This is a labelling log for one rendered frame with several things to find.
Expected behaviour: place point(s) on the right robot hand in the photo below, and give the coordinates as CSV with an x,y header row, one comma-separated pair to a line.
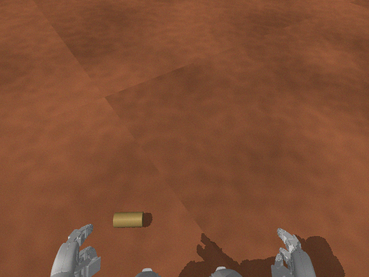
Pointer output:
x,y
298,261

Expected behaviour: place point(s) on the left robot hand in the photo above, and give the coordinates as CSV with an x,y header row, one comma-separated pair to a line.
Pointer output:
x,y
84,263

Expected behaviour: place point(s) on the can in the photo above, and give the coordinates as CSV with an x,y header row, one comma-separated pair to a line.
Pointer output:
x,y
128,219

